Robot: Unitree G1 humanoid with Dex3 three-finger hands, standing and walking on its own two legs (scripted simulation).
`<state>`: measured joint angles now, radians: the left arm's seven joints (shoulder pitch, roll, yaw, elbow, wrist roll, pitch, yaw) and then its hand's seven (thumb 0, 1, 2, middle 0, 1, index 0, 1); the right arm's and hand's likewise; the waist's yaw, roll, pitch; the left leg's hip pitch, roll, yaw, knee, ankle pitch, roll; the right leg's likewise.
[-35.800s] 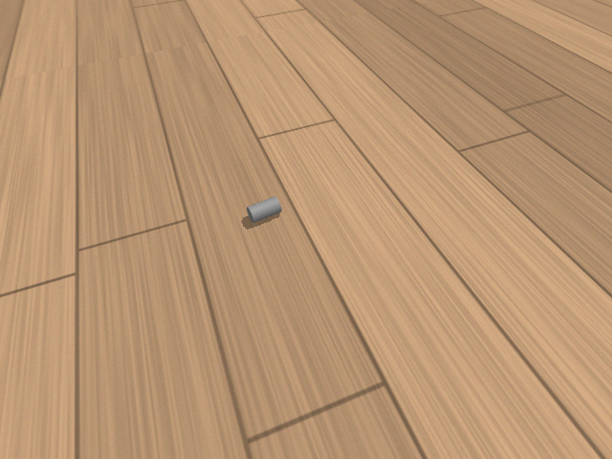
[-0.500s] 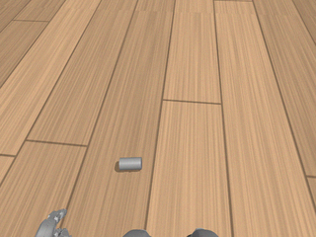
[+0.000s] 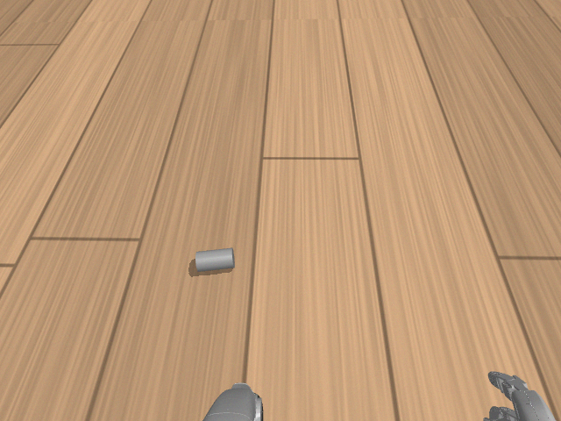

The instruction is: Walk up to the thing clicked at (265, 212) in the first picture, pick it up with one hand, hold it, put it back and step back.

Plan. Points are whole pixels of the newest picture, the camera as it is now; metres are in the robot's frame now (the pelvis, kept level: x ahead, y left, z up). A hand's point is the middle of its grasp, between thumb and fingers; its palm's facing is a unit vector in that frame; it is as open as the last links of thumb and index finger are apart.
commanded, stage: step back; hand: left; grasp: from above
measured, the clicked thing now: (215, 259) +0.71 +0.30 -0.71
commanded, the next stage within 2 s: stand in 1.82 s
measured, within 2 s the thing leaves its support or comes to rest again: neither
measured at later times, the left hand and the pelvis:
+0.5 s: hand out of the picture -0.05 +0.26 -0.13, palm faces +0.06 -0.93 -0.37, open 7.4 cm; pelvis -0.16 -0.02 +0.01, yaw +4 degrees
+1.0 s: hand out of the picture -0.26 +0.23 -0.13, palm faces +0.11 -0.90 -0.43, open 7.4 cm; pelvis -0.29 -0.06 +0.01, yaw +7 degrees
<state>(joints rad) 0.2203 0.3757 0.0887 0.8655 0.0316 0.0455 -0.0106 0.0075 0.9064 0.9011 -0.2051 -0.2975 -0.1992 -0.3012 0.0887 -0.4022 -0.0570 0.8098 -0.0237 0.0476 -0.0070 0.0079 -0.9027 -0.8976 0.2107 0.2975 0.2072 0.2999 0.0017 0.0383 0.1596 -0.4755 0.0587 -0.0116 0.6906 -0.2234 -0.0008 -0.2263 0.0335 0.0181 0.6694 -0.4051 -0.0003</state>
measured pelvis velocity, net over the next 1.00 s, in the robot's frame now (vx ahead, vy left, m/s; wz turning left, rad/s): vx -0.29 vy -0.06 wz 0.12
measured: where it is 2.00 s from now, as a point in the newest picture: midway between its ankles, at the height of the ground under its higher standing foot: outside the picture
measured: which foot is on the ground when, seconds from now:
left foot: up 0.00-0.26, down 0.28-0.66, up 0.68-0.94, down 0.96-1.00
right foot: down 0.00-0.30, up 0.32-0.64, down 0.66-1.00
